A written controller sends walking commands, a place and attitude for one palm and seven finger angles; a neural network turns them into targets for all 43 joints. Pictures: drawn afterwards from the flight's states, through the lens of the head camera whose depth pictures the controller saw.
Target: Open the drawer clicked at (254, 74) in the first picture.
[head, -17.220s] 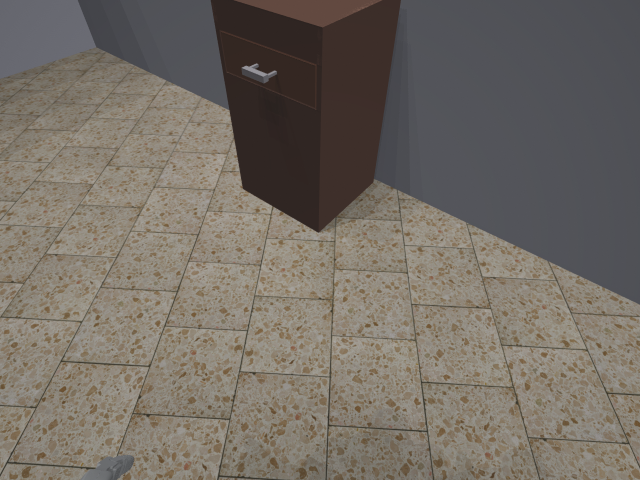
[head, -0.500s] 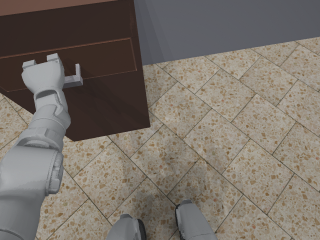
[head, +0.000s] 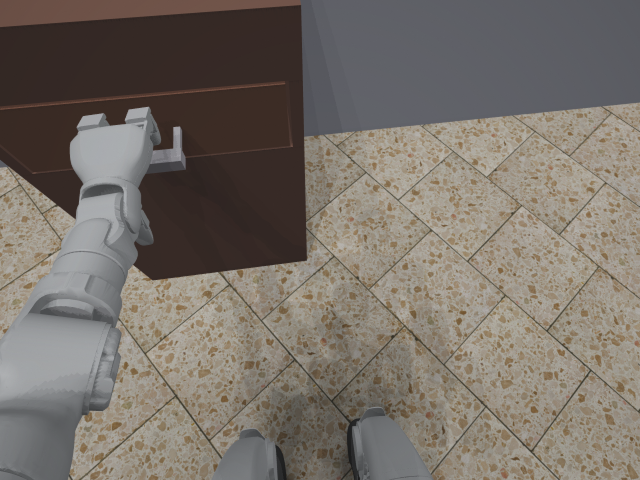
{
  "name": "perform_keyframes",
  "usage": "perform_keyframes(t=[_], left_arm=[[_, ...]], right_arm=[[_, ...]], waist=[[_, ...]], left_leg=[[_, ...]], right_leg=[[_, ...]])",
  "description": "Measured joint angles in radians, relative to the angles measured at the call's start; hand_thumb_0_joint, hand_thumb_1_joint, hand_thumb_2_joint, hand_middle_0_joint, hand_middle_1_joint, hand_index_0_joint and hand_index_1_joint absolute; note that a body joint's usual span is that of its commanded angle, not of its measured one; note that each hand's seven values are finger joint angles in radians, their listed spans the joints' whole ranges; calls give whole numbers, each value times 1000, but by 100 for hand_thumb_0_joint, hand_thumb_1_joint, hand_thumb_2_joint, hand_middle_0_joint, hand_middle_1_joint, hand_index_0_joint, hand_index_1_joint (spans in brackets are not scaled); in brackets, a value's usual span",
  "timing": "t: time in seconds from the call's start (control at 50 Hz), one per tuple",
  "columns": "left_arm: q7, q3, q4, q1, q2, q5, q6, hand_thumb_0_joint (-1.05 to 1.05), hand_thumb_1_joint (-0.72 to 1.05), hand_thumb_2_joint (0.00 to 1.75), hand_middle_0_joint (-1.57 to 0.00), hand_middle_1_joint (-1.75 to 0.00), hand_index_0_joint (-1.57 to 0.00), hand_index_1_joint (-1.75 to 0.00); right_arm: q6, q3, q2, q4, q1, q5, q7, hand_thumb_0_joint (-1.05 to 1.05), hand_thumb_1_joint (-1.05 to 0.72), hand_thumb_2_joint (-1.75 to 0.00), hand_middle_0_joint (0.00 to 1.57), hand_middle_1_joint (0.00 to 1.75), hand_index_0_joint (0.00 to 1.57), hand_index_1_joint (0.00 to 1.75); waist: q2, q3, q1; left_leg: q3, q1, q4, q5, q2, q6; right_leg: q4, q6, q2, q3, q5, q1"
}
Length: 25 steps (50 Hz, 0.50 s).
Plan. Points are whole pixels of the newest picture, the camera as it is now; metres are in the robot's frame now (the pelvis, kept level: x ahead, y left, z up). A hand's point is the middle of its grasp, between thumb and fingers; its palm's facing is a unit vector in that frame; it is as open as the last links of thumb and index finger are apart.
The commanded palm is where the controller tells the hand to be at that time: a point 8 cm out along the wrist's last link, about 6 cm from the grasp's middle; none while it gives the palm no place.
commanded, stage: move the hooked fingers above the handle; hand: left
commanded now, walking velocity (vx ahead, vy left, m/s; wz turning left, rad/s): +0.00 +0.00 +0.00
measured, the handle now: (148, 149) +0.58 +0.21 -0.05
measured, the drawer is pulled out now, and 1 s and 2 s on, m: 0.00 0.00 0.00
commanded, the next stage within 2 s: lower the fingers behind the handle in 0.04 s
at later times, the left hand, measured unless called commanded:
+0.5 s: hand (138, 174) +0.52 +0.20 -0.02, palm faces -0.04 -0.04 -1.00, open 13.8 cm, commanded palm +0.51 +0.20 +0.03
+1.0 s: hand (152, 179) +0.52 +0.19 -0.04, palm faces -0.01 -0.03 -1.00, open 13.8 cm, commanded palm +0.50 +0.19 +0.00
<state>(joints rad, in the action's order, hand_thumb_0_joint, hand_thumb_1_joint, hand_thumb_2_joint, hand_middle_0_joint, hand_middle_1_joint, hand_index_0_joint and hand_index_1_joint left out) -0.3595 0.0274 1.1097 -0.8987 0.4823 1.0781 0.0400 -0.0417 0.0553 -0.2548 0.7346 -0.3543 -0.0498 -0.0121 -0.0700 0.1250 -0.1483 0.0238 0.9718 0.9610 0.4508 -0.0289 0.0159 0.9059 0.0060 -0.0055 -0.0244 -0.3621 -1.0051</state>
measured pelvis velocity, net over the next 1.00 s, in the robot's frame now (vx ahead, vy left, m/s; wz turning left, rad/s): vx -0.01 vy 0.01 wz -0.01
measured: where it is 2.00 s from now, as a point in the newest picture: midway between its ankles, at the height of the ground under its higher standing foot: outside the picture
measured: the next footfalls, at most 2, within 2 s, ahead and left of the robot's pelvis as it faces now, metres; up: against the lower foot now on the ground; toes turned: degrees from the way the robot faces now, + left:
none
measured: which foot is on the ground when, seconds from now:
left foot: down 0.00-1.00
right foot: down 0.00-1.00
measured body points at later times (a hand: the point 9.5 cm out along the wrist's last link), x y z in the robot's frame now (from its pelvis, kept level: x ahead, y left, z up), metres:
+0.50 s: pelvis +0.00 +0.00 -0.01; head +0.15 +0.01 +0.41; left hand +0.51 +0.20 +0.04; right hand -0.02 -0.27 -0.13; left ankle -0.01 +0.11 -0.68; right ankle +0.02 -0.13 -0.68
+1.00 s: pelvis -0.01 +0.01 -0.03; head +0.15 +0.01 +0.39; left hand +0.52 +0.19 +0.01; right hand -0.03 -0.26 -0.16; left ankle -0.01 +0.11 -0.68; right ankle +0.02 -0.13 -0.68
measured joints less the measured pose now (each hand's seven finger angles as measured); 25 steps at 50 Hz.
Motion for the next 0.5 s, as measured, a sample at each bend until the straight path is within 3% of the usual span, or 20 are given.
perform_keyframes(t=[0.06,0.12,0.22,0.3,0.36,0.42,0.5], left_arm=[[17,32,-25,-1,-24,-4,-54,0,-48,30,-32,-120,-32,-120],[-14,46,21,-41,-38,19,-77,0,-48,30,-32,-120,-32,-120],[-57,26,140,-102,-26,44,-6,0,-49,30,-32,-120,-31,-120],[-25,11,147,-73,-11,39,24,0,-49,30,-31,-120,-31,-120],[12,-8,104,-25,-9,23,-25,0,-48,30,-31,-120,-31,-120],[4,-33,28,14,0,35,-99,0,-48,30,-30,-121,-31,-120],[-62,-29,21,1,10,62,-140,0,-48,30,-30,-121,-32,-120]], right_arm=[[10,-4,18,29,-19,-3,-8,0,-91,-90,21,30,20,30],[12,-15,21,44,-21,-4,-5,0,-90,-90,21,30,21,30],[-4,-31,3,17,1,-1,13,0,-90,-90,21,30,21,30],[-9,-24,-10,-18,3,1,16,0,-90,-90,21,30,20,30],[-3,-16,-12,-22,-4,-2,10,0,-90,-90,21,30,20,30],[9,-8,-8,-9,-16,-10,1,0,-90,-90,21,30,20,30],[19,2,-5,28,-15,-21,7,0,-90,-90,21,30,20,30]], waist=[[4,23,6],[9,43,-8],[8,45,-41],[3,26,-39],[4,18,-28],[10,28,-16],[13,48,-7]], left_leg=[[-13,-36,-22,-2,2,-2],[-22,-56,-24,4,1,-4],[-10,-48,-10,13,-2,0],[10,-34,-8,11,-4,6],[17,-20,0,14,-4,8],[13,7,23,23,-2,8],[-5,51,70,41,0,5]], right_leg=[[-27,-1,-2,-13,-1,43],[-34,-4,-1,-22,-7,69],[-20,-3,3,-10,-10,55],[-12,3,5,10,-4,31],[-1,7,5,17,-6,13],[22,7,3,13,-16,-13],[62,4,-1,-3,-37,-46]])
